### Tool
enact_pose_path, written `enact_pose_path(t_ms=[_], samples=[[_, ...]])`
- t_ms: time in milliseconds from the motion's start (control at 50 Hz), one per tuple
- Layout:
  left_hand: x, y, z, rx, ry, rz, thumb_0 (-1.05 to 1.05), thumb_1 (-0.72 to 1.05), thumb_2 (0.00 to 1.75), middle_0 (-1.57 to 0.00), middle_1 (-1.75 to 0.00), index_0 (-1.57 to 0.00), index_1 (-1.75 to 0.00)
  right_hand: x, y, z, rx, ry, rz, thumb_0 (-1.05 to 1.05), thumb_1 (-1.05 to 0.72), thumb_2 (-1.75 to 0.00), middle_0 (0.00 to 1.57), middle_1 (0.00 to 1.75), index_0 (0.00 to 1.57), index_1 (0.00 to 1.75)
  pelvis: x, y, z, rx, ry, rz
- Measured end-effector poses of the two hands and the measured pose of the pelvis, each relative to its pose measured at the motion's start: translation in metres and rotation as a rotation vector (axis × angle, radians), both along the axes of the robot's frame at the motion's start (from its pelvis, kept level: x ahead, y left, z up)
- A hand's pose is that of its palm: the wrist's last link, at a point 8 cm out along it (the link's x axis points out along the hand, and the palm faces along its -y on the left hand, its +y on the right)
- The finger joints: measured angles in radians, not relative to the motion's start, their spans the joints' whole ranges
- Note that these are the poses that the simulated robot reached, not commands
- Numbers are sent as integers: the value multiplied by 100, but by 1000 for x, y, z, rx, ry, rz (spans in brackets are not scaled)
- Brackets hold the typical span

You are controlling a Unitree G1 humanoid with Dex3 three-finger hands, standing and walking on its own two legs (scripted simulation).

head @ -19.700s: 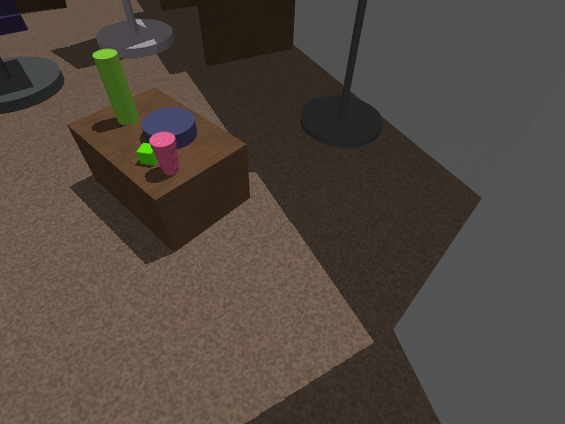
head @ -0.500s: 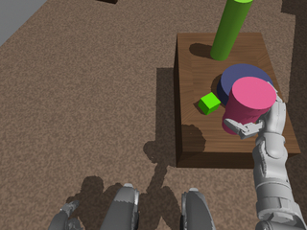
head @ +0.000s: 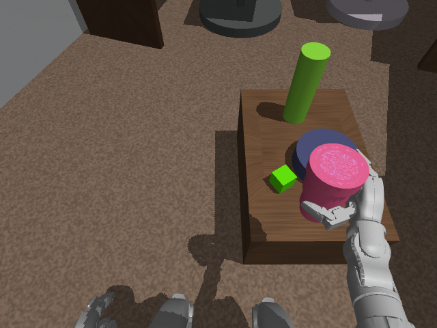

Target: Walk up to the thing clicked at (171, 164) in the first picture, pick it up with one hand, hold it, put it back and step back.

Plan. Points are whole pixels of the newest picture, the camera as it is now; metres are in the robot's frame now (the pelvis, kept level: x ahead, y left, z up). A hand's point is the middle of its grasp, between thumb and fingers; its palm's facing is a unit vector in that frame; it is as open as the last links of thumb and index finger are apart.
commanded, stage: lift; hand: right
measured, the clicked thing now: (325, 189) +0.36 -0.17 +0.03
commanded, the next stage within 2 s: hold in 0.48 s
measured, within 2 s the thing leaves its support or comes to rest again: neither
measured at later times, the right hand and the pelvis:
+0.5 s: hand (329, 184) +0.36 -0.17 +0.06, palm faces +0.18 +0.98 -0.03, open 11.4 cm; pelvis +0.01 +0.00 +0.03, yaw +0 degrees
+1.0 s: hand (335, 184) +0.35 -0.17 +0.08, palm faces +0.18 +0.98 -0.03, open 11.4 cm; pelvis +0.02 +0.00 +0.04, yaw +0 degrees
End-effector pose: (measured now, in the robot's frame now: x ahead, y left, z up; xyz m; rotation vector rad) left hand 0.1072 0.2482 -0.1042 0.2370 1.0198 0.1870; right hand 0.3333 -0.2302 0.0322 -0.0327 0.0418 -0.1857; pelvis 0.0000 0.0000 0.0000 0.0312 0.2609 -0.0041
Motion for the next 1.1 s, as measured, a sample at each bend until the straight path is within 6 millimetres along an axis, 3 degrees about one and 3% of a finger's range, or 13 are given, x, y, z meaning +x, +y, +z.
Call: enact_pose_path(t_ms=[400, 1100], samples=[[14, 1, 22, -12, -26, 4, 1, 91, 90, -19, -31, -20, -30, -5, 12, 27, 4, -8, 4, -1, 56, -106, 76, 105, 64, 104, 12, 4, 22, -11, -66, 3], [27, -9, 40, -21, -68, -6, 1, 90, 91, -21, -32, -21, -31, -19, 9, 50, 2, -21, 1, -1, 56, -106, 76, 105, 64, 104, 16, -1, 37, -12, -128, 5]])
